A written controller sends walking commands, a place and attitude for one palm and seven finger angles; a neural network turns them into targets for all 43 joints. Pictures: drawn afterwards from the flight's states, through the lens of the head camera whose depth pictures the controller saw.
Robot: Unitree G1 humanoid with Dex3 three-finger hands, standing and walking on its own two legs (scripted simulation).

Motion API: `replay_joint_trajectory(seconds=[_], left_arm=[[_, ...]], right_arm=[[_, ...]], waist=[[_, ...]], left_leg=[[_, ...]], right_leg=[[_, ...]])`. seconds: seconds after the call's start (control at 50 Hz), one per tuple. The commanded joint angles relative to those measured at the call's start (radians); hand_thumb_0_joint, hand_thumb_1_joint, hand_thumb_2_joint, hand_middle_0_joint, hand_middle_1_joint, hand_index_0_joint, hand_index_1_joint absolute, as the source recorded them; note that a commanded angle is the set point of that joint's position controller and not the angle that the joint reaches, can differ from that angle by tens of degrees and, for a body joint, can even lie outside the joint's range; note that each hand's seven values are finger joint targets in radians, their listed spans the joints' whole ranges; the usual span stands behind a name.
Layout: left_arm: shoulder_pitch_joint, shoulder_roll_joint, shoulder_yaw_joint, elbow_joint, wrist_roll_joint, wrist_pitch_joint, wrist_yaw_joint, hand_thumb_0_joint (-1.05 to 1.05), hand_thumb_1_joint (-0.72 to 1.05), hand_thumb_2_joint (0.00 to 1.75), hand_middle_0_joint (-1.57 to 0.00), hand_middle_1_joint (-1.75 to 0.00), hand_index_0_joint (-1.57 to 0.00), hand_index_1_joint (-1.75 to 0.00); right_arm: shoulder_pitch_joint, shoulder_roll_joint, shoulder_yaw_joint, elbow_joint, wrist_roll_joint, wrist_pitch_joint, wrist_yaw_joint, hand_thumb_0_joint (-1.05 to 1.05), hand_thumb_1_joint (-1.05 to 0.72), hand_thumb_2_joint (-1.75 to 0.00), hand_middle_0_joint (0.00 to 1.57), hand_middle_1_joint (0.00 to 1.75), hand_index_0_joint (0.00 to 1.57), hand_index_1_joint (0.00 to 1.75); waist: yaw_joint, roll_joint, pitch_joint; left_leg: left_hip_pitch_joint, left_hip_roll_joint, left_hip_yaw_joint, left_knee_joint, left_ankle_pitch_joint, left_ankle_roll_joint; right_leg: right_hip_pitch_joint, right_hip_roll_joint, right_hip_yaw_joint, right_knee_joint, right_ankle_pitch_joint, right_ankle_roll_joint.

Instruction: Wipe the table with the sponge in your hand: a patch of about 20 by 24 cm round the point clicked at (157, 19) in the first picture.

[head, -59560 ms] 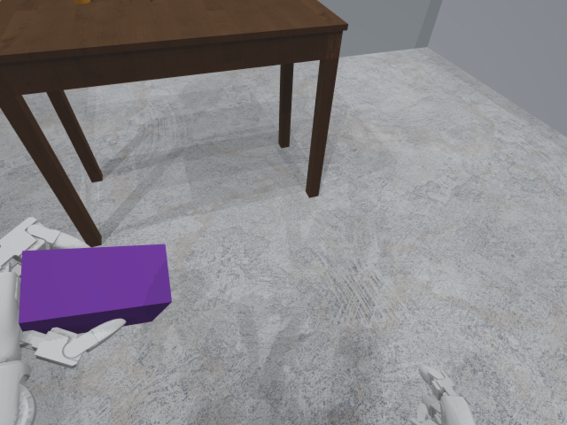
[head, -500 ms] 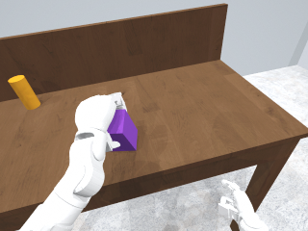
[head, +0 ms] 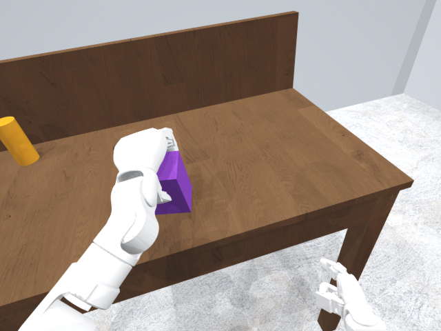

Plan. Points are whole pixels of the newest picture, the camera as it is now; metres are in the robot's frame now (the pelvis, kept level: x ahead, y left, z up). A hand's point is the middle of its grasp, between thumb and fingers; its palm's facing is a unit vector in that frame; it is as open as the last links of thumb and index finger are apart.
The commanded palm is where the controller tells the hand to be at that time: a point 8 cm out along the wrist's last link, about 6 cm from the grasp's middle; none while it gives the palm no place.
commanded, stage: wipe forward along the third lane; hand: left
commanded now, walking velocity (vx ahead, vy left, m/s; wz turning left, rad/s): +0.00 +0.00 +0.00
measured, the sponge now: (162, 191) +0.35 +0.16 +0.11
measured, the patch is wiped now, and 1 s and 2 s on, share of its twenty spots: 0.80 0.85 0.90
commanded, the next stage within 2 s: wipe back along the third lane in 1.60 s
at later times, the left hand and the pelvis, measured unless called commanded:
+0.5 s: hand (161, 155) +0.39 +0.16 +0.17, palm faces +0.05 -0.08 -1.00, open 10.3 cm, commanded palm +0.36 +0.19 +0.19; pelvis +0.00 -0.01 +0.00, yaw -2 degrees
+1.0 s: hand (157, 143) +0.42 +0.19 +0.17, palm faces -0.01 -0.05 -1.00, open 10.3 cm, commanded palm +0.41 +0.21 +0.20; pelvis -0.01 -0.01 -0.01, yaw -5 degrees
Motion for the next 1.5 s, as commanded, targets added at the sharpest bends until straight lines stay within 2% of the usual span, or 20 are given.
replay_joint_trajectory(seconds=[0.0, 0.02, 0.04, 0.12, 0.18, 0.22, 0.26, 0.32, 0.36, 0.44, 0.6, 0.74, 0.8, 0.84, 0.98, 1.02, 1.22, 1.3, 1.4, 1.48], left_arm=[[-0.379, 0.11, 0.079, 0.014, 0.055, -0.009, 0.025, 0.0, 0.1, 1.3, -1.2, -1.6, -1.2, -1.6], [-0.371, 0.171, 0.138, 0.029, 0.057, -0.012, 0.026, 0.0, 0.1, 1.3, -1.2, -1.6, -1.2, -1.6], [-0.399, 0.122, 0.087, 0.052, 0.066, -0.009, 0.022, 0.0, 0.1, 1.3, -1.2, -1.6, -1.2, -1.6], [-0.422, 0.198, 0.148, 0.157, 0.084, -0.005, 0.012, 0.0, 0.1, 1.3, -1.2, -1.6, -1.2, -1.6], [-0.446, 0.171, 0.116, 0.232, 0.105, -0.002, 0.002, 0.0, 0.1, 1.3, -1.2, -1.6, -1.2, -1.6], [-0.421, 0.222, 0.165, 0.267, 0.114, -0.005, -0.002, 0.0, 0.1, 1.3, -1.2, -1.6, -1.2, -1.6], [-0.446, 0.175, 0.118, 0.296, 0.122, -0.009, -0.01, 0.0, 0.1, 1.3, -1.2, -1.6, -1.2, -1.6], [-0.475, 0.253, 0.173, 0.38, 0.138, -0.02, -0.013, 0.0, 0.1, 1.3, -1.2, -1.6, -1.2, -1.6], [-0.502, 0.218, 0.131, 0.414, 0.154, -0.031, -0.015, 0.0, 0.1, 1.3, -1.2, -1.6, -1.2, -1.6], [-0.473, 0.226, 0.156, 0.454, 0.135, -0.061, -0.018, 0.0, 0.1, 1.3, -1.2, -1.6, -1.2, -1.6], [-0.568, 0.282, 0.168, 0.595, 0.158, -0.103, -0.01, 0.0, 0.1, 1.3, -1.2, -1.6, -1.2, -1.6], [-0.618, 0.353, 0.22, 0.678, 0.146, -0.159, 0.0, 0.0, 0.1, 1.3, -1.2, -1.6, -1.2, -1.6], [-0.637, 0.343, 0.214, 0.694, 0.148, -0.173, 0.004, 0.0, 0.1, 1.3, -1.2, -1.6, -1.2, -1.6], [-0.653, 0.384, 0.237, 0.708, 0.144, -0.184, 0.009, 0.0, 0.1, 1.3, -1.2, -1.6, -1.2, -1.6], [-0.716, 0.383, 0.221, 0.779, 0.158, -0.207, 0.016, 0.0, 0.1, 1.3, -1.2, -1.6, -1.2, -1.6], [-0.752, 0.427, 0.254, 0.791, 0.155, -0.217, 0.019, 0.0, 0.1, 1.3, -1.2, -1.6, -1.2, -1.6], [-0.795, 0.432, 0.252, 0.852, 0.165, -0.238, 0.021, 0.0, 0.1, 1.3, -1.2, -1.6, -1.2, -1.6], [-0.78, 0.376, 0.218, 0.867, 0.176, -0.238, 0.027, 0.0, 0.1, 1.3, -1.2, -1.6, -1.2, -1.6], [-0.854, 0.369, 0.21, 0.892, 0.183, -0.231, 0.036, 0.0, 0.1, 1.3, -1.2, -1.6, -1.2, -1.6], [-0.849, 0.35, 0.21, 0.898, 0.189, -0.229, 0.046, 0.0, 0.1, 1.3, -1.2, -1.6, -1.2, -1.6]], right_arm=[[-0.252, -0.069, -0.031, -0.172, 0.005, -0.051, -0.011, 0.0, -0.9, -0.9, 0.2, 0.3, 0.2, 0.3], [-0.246, -0.076, -0.033, -0.173, 0.002, -0.051, -0.015, 0.0, -0.9, -0.9, 0.2, 0.3, 0.2, 0.3], [-0.249, -0.073, -0.032, -0.175, 0.001, -0.053, -0.018, 0.0, -0.9, -0.9, 0.2, 0.3, 0.2, 0.3], [-0.231, -0.086, -0.033, -0.156, -0.004, -0.05, -0.031, 0.0, -0.9, -0.9, 0.2, 0.3, 0.2, 0.3], [-0.219, -0.089, -0.034, -0.146, -0.007, -0.053, -0.036, 0.0, -0.9, -0.9, 0.2, 0.3, 0.2, 0.3], [-0.213, -0.094, -0.036, -0.144, -0.01, -0.05, -0.037, 0.0, -0.9, -0.9, 0.2, 0.3, 0.2, 0.3], [-0.208, -0.093, -0.037, -0.143, -0.008, -0.054, -0.04, 0.0, -0.9, -0.9, 0.2, 0.3, 0.2, 0.3], [-0.19, -0.102, -0.039, -0.129, -0.015, -0.06, -0.049, 0.0, -0.9, -0.9, 0.2, 0.3, 0.2, 0.3], [-0.175, -0.102, -0.04, -0.124, -0.014, -0.065, -0.049, 0.0, -0.9, -0.9, 0.2, 0.3, 0.2, 0.3], [-0.154, -0.108, -0.044, -0.128, -0.016, -0.068, -0.051, 0.0, -0.9, -0.9, 0.2, 0.3, 0.2, 0.3], [-0.11, -0.118, -0.05, -0.101, -0.017, -0.077, -0.069, 0.0, -0.9, -0.9, 0.2, 0.3, 0.2, 0.3], [-0.062, -0.123, -0.059, -0.096, -0.02, -0.085, -0.073, 0.0, -0.9, -0.9, 0.2, 0.3, 0.2, 0.3], [-0.043, -0.122, -0.06, -0.099, -0.018, -0.086, -0.07, 0.0, -0.9, -0.9, 0.2, 0.3, 0.2, 0.3], [-0.036, -0.127, -0.061, -0.093, -0.019, -0.084, -0.073, 0.0, -0.9, -0.9, 0.2, 0.3, 0.2, 0.3], [0.006, -0.128, -0.066, -0.084, -0.016, -0.086, -0.074, 0.0, -0.9, -0.9, 0.2, 0.3, 0.2, 0.3], [0.015, -0.133, -0.068, -0.078, -0.016, -0.089, -0.075, 0.0, -0.9, -0.9, 0.2, 0.3, 0.2, 0.3], [0.06, -0.138, -0.072, -0.069, -0.016, -0.087, -0.072, 0.0, -0.9, -0.9, 0.2, 0.3, 0.2, 0.3], [0.075, -0.134, -0.073, -0.071, -0.016, -0.083, -0.066, 0.0, -0.9, -0.9, 0.2, 0.3, 0.2, 0.3], [0.091, -0.139, -0.07, -0.053, -0.017, -0.083, -0.069, 0.0, -0.9, -0.9, 0.2, 0.3, 0.2, 0.3], [0.096, -0.136, -0.071, -0.053, -0.021, -0.079, -0.063, 0.0, -0.9, -0.9, 0.2, 0.3, 0.2, 0.3]], waist=[[-0.01, -0.16, -0.1], [-0.003, -0.175, -0.109], [-0.01, -0.187, -0.115], [-0.007, -0.19, -0.11], [-0.013, -0.195, -0.11], [-0.003, -0.195, -0.12], [-0.016, -0.21, -0.103], [-0.012, -0.201, -0.094], [-0.022, -0.207, -0.106], [-0.019, -0.23, -0.125], [-0.044, -0.198, -0.072], [-0.045, -0.215, -0.139], [-0.05, -0.213, -0.146], [-0.053, -0.21, -0.154], [-0.067, -0.201, -0.156], [-0.067, -0.199, -0.18], [-0.076, -0.19, -0.205], [-0.082, -0.185, -0.193], [-0.1, -0.186, -0.182], [-0.094, -0.177, -0.212]], left_leg=[[-0.016, -0.046, 0.017, -0.018, 0.038, 0.047], [-0.022, -0.045, 0.009, -0.022, 0.036, 0.047], [-0.029, -0.049, 0.018, -0.014, 0.043, 0.049], [-0.051, -0.046, 0.005, -0.014, 0.03, 0.043], [-0.065, -0.046, 0.013, -0.001, 0.038, 0.045], [-0.076, -0.046, 0.0, -0.004, 0.036, 0.042], [-0.08, -0.046, 0.009, 0.003, 0.03, 0.046], [-0.101, -0.044, -0.006, 0.012, 0.016, 0.042], [-0.114, -0.048, 0.0, 0.019, 0.016, 0.044], [-0.145, -0.048, -0.009, 0.027, 0.017, 0.046], [-0.177, -0.05, -0.021, 0.045, -0.031, 0.046], [-0.238, -0.052, -0.037, 0.068, -0.034, 0.048], [-0.26, -0.053, -0.038, 0.067, -0.04, 0.048], [-0.272, -0.053, -0.04, 0.068, -0.046, 0.05], [-0.294, -0.054, -0.035, 0.061, -0.064, 0.054], [-0.303, -0.052, -0.046, 0.062, -0.059, 0.051], [-0.301, -0.051, -0.033, 0.032, -0.056, 0.059], [-0.274, -0.052, -0.014, 0.008, -0.059, 0.065], [-0.25, -0.052, -0.013, -0.015, -0.051, 0.068], [-0.229, -0.05, -0.009, -0.024, -0.02, 0.066]], right_leg=[[-0.003, -0.088, 0.166, -0.167, -0.044, 0.05], [0.009, -0.084, 0.18, -0.17, -0.061, 0.046], [0.018, -0.091, 0.174, -0.163, -0.039, 0.05], [0.012, -0.095, 0.212, -0.181, -0.079, 0.047], [0.013, -0.103, 0.213, -0.173, -0.044, 0.052], [0.023, -0.101, 0.227, -0.174, -0.056, 0.048], [0.004, -0.106, 0.218, -0.177, -0.059, 0.056], [-0.008, -0.11, 0.258, -0.195, -0.129, 0.051], [0.001, -0.113, 0.249, -0.18, -0.083, 0.055], [0.027, -0.117, 0.246, -0.161, -0.038, 0.062], [-0.061, -0.118, 0.285, -0.193, -0.171, 0.064], [-0.003, -0.133, 0.314, -0.167, -0.134, 0.07], [0.002, -0.134, 0.307, -0.15, -0.087, 0.072], [0.01, -0.135, 0.318, -0.15, -0.109, 0.074], [-0.021, -0.13, 0.306, -0.154, -0.148, 0.077], [-0.011, -0.13, 0.321, -0.149, -0.147, 0.072], [-0.012, -0.114, 0.259, -0.135, -0.09, 0.075], [-0.033, -0.099, 0.202, -0.134, -0.061, 0.082], [-0.058, -0.083, 0.162, -0.138, -0.035, 0.081], [-0.04, -0.078, 0.134, -0.126, 0.033, 0.078]])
